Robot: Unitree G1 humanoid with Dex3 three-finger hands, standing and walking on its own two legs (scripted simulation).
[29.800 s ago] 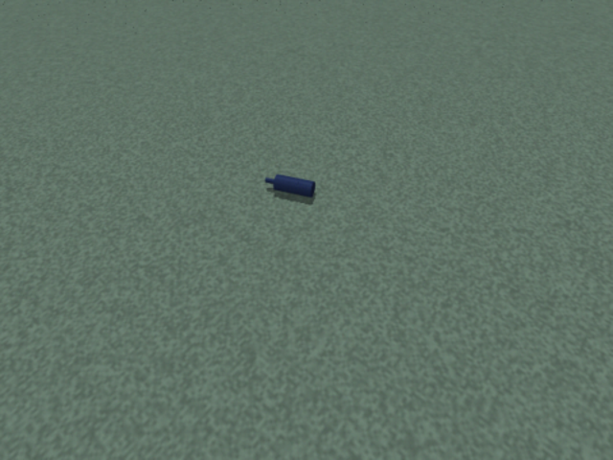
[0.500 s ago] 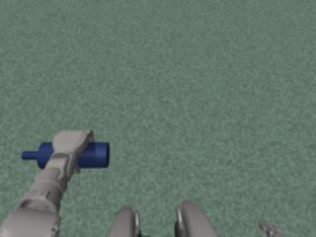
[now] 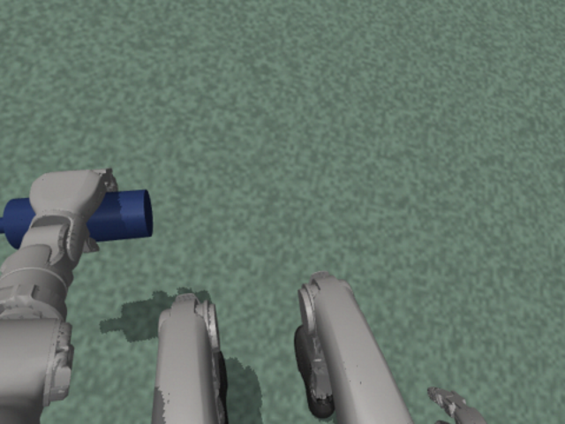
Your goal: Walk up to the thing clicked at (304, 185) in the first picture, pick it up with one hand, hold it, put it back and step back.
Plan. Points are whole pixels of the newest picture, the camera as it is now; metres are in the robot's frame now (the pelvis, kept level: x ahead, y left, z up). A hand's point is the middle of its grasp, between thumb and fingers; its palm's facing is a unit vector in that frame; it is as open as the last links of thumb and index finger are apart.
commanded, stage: crouch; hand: left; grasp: from above
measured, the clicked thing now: (66, 220) +0.45 +0.29 -0.17
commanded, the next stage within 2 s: lower in 0.88 s
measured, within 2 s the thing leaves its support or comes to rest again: neither
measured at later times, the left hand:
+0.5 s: hand (104, 219) +0.47 +0.26 -0.25, palm faces -0.47 -0.02 -0.88, open 10.6 cm
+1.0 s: hand (109, 219) +0.48 +0.26 -0.30, palm faces -0.47 -0.02 -0.88, open 10.6 cm
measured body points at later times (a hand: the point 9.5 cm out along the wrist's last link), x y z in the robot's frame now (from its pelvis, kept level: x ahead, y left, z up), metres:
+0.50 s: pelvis +0.00 -0.01 -0.08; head +0.25 +0.04 +0.29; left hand +0.49 +0.26 -0.20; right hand +0.03 -0.29 -0.19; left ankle +0.07 +0.11 -0.44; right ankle +0.08 -0.13 -0.44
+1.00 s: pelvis -0.01 -0.01 -0.13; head +0.25 +0.05 +0.24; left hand +0.50 +0.26 -0.25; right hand +0.01 -0.28 -0.23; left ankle +0.07 +0.11 -0.44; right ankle +0.08 -0.13 -0.44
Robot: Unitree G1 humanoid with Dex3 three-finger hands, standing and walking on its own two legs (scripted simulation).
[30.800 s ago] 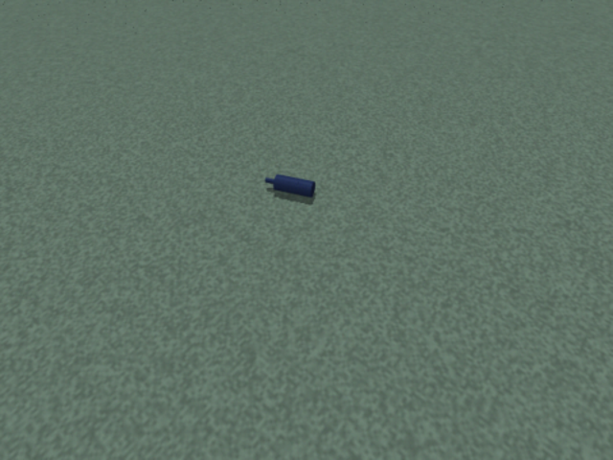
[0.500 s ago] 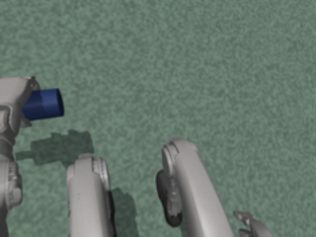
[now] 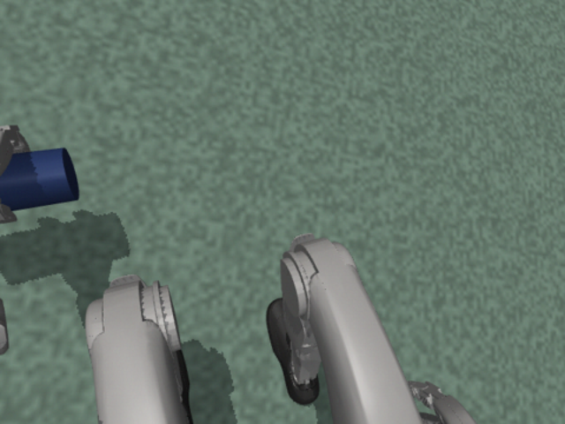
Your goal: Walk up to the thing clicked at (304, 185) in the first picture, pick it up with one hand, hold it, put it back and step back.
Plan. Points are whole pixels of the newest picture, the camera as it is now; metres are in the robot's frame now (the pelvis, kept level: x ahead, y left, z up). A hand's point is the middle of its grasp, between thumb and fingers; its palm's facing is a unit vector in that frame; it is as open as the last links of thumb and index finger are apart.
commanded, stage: lower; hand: left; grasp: from above
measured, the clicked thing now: out of the picture +0.47 +0.34 -0.20
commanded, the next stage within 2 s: rest in 0.34 s
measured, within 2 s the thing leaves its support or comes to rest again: rests again in 1.24 s
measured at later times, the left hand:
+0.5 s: hand (12, 191) +0.47 +0.31 -0.23, palm faces -0.47 -0.06 -0.88, open 10.4 cm
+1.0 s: hand (27, 192) +0.48 +0.30 -0.26, palm faces -0.46 -0.08 -0.88, open 10.3 cm
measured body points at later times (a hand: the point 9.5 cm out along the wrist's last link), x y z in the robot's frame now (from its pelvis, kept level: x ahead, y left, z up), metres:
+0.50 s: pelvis +0.00 +0.00 -0.03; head +0.27 +0.09 +0.32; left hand +0.49 +0.31 -0.18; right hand +0.03 -0.27 -0.12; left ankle +0.07 +0.12 -0.31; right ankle +0.10 -0.12 -0.31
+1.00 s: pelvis +0.00 +0.00 -0.04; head +0.28 +0.10 +0.30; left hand +0.50 +0.30 -0.21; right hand +0.03 -0.27 -0.11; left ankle +0.07 +0.12 -0.31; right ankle +0.10 -0.12 -0.31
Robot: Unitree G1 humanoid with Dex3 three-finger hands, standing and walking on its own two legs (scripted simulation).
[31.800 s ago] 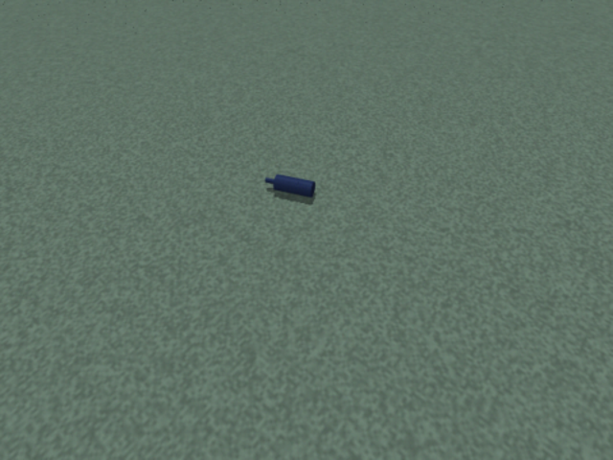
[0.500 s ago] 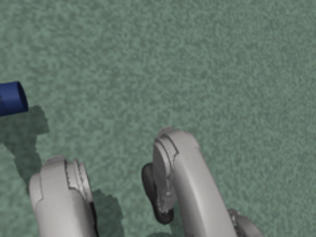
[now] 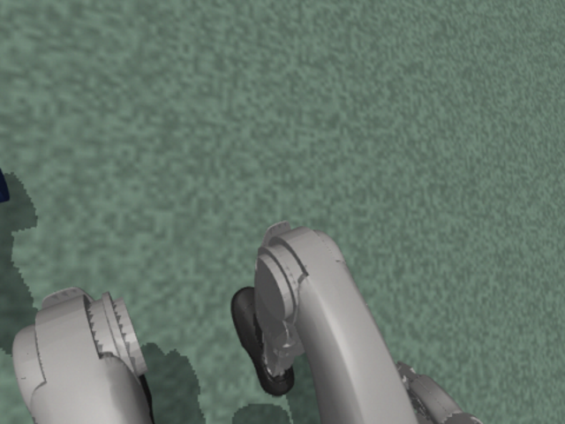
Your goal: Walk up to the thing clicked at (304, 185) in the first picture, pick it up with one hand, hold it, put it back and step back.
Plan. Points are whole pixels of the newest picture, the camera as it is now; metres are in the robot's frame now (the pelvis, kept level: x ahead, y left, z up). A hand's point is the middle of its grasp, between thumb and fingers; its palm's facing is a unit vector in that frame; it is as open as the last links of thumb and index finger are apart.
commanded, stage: rest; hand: left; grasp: from above
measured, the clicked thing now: out of the picture +0.46 +0.37 -0.25
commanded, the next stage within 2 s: open in 0.64 s
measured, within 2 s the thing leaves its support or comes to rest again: rests again in 0.24 s
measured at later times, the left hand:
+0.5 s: hand out of the picture +0.46 +0.33 -0.24, palm faces -0.46 -0.12 -0.88, open 10.3 cm
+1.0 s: hand out of the picture +0.45 +0.33 -0.24, palm faces -0.46 -0.12 -0.88, open 10.6 cm
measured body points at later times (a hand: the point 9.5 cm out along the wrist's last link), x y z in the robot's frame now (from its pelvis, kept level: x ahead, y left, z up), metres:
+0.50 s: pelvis +0.00 +0.00 +0.00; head +0.27 +0.13 +0.33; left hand +0.48 +0.34 -0.19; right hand +0.05 -0.26 -0.06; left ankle +0.06 +0.12 -0.27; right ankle +0.11 -0.12 -0.27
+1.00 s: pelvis -0.01 +0.00 +0.00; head +0.27 +0.13 +0.33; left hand +0.47 +0.34 -0.19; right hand +0.05 -0.25 -0.05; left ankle +0.06 +0.12 -0.27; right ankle +0.11 -0.12 -0.27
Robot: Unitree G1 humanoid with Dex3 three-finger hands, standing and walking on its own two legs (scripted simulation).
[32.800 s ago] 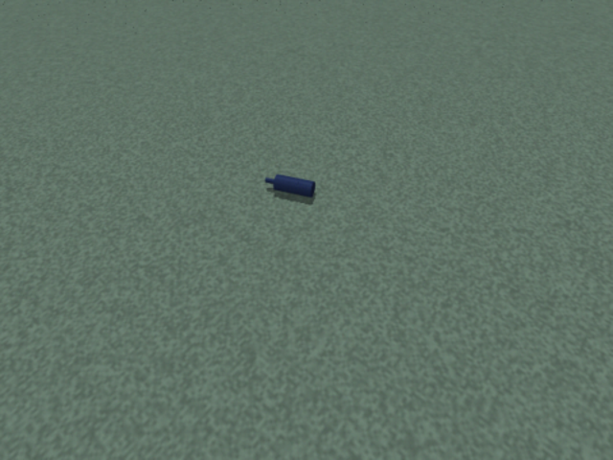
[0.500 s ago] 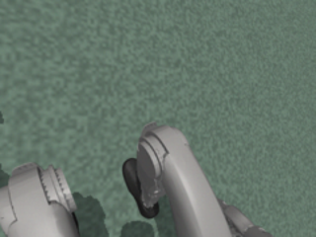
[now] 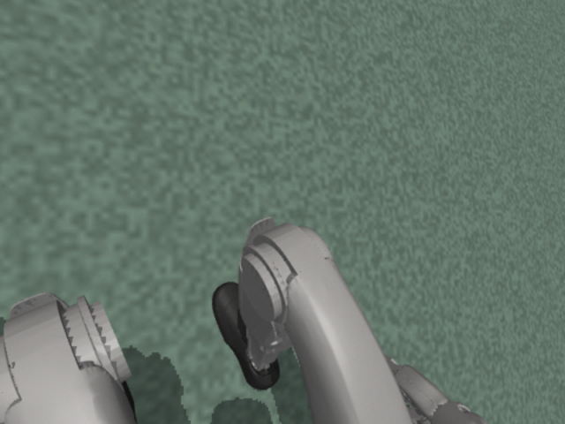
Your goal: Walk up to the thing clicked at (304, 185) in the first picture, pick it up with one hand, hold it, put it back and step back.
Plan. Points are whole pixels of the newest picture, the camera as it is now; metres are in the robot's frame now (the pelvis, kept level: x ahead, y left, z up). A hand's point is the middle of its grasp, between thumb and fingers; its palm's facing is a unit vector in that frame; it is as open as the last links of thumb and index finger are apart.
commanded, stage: open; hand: left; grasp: from above
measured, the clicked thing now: out of the picture +0.45 +0.38 -0.27
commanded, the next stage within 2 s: withdraw in 0.62 s
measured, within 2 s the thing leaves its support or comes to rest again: neither
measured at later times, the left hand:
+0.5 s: hand out of the picture +0.45 +0.35 -0.24, palm faces -0.45 -0.14 -0.88, open 13.7 cm
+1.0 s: hand out of the picture +0.48 +0.37 -0.19, palm faces -0.31 -0.11 -0.94, open 14.0 cm
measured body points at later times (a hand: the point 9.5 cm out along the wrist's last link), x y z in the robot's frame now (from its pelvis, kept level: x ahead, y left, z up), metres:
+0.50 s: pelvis +0.00 +0.00 +0.00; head +0.28 +0.13 +0.33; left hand +0.47 +0.35 -0.18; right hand +0.07 -0.25 -0.05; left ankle +0.06 +0.12 -0.27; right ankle +0.12 -0.11 -0.27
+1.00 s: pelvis +0.01 +0.00 +0.01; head +0.26 +0.14 +0.35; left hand +0.49 +0.37 -0.14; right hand +0.07 -0.25 -0.05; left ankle +0.06 +0.12 -0.27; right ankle +0.12 -0.11 -0.27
